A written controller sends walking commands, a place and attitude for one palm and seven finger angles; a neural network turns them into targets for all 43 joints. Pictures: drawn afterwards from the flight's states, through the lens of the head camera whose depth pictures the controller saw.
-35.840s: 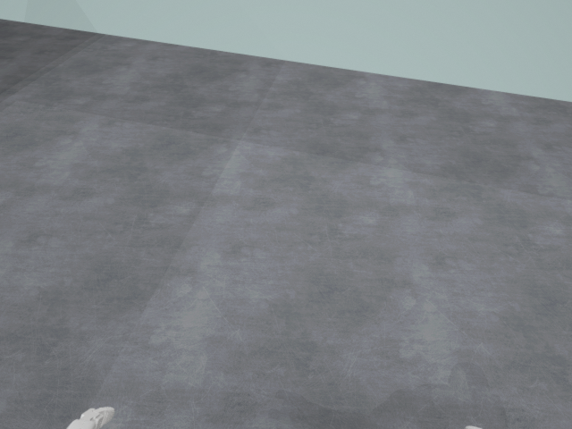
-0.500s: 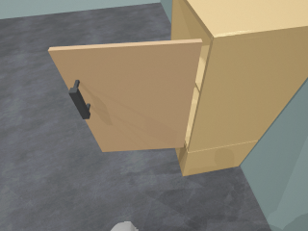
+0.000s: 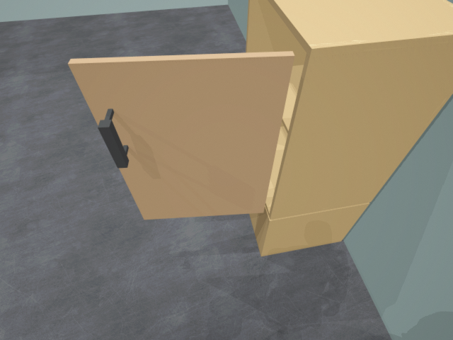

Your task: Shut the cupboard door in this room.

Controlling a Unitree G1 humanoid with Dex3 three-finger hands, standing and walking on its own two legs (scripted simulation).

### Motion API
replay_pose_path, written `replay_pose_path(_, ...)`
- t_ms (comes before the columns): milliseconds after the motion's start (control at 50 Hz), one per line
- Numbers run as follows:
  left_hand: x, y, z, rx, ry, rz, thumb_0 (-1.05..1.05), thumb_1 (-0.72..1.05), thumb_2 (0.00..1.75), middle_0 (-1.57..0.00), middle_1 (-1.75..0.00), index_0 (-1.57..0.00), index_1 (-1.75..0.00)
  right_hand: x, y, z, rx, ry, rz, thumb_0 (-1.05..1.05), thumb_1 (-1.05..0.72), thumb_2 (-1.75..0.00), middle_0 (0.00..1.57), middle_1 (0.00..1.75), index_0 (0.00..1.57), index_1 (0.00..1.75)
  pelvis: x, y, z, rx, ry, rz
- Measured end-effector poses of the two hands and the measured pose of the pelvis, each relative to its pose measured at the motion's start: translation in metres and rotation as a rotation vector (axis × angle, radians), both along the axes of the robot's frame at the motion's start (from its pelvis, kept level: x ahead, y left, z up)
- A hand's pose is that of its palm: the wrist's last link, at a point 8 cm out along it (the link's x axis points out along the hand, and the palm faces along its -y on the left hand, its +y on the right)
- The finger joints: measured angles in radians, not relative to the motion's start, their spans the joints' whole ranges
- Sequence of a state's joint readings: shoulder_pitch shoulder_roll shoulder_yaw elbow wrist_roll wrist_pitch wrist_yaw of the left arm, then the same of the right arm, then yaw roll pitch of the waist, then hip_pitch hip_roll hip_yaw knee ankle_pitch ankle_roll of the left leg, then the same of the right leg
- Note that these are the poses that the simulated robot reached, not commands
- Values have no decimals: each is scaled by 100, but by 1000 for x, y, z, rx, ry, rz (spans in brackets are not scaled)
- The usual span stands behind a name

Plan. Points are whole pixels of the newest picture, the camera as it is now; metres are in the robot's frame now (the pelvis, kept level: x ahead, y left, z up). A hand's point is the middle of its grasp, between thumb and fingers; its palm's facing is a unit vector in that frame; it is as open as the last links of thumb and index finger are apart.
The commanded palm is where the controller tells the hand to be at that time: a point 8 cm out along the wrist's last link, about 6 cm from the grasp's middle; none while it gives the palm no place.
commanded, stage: come to a stop and stand still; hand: left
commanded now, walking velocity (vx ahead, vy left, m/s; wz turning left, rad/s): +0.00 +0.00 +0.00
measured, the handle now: (116, 138) +0.50 +0.29 +0.04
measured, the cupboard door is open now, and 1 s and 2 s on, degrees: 83 83 83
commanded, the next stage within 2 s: look again from close up in 0.34 s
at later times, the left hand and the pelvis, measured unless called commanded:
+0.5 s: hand out of the picture -0.01 +0.14 -0.17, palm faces +0.04 -0.98 -0.17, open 7.3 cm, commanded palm none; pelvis +0.00 -0.01 +0.01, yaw +1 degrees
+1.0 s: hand out of the picture -0.06 +0.22 -0.18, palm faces +0.07 -0.98 -0.19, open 7.4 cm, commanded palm none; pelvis -0.03 +0.04 +0.00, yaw +2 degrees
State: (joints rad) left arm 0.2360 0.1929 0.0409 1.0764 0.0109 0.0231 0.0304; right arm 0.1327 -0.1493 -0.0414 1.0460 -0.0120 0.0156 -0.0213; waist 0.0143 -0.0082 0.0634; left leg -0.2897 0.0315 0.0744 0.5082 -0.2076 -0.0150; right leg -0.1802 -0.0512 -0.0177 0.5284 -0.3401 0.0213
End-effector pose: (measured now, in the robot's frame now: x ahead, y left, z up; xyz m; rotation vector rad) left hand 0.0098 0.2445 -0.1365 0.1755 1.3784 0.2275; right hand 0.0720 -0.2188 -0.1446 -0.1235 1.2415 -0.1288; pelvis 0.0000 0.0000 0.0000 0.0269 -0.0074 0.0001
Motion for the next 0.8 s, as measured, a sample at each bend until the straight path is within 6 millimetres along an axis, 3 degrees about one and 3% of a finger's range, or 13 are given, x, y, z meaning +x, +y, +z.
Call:
replay_pose_path(80,-5,-18,7,-8,-13,-18,0,91,90,-20,-30,-20,-30,-29,-20,-2,-1,46,-32,0,-92,-90,20,29,20,30,-4,-9,4,-13,-18,17)
replay_pose_path(200,-7,-39,2,-44,-31,-19,1,92,90,-20,-30,-20,-30,-73,-36,2,-26,139,-45,0,-92,-90,19,29,20,30,-7,-20,6,-18,-39,22)
replay_pose_path(300,-14,-47,-3,-71,-11,-10,1,93,90,-20,-30,-20,-30,-104,-36,6,-33,222,-55,1,-92,-90,19,29,20,30,-7,-23,7,-26,-41,26)
replay_pose_path(400,-22,-51,-5,-92,23,6,1,92,90,-20,-30,-20,-30,-121,-24,8,-21,282,-57,1,-91,-90,19,29,20,30,-5,-22,7,-30,-35,30)
replay_pose_path(460,-27,-52,-5,-94,39,9,1,92,90,-20,-30,-20,-30,-121,-15,7,-7,294,-52,1,-91,-90,19,29,20,30,-3,-19,7,-36,-26,25)
replay_pose_path(540,-32,-46,-8,-94,41,-23,0,91,90,-20,-30,-20,-30,-102,-3,4,-6,206,-53,1,-91,-90,19,29,20,30,-5,-6,4,-50,-22,10)
replay_pose_path(620,-30,-32,-15,-96,8,-14,0,91,90,-20,-30,-20,-30,-81,9,5,-28,113,-30,2,-92,-90,20,29,20,30,-6,6,0,-44,-40,18)
replay_pose_path(800,-36,3,-18,-89,-57,-6,0,91,90,-20,-30,-20,-30,-63,18,14,-69,20,14,2,-94,-90,20,29,20,30,-23,29,-2,-49,-36,26)
